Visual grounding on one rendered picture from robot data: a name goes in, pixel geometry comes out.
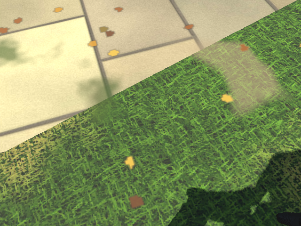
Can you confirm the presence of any right robot hand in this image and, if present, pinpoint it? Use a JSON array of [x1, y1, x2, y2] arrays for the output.
[[276, 212, 301, 226]]

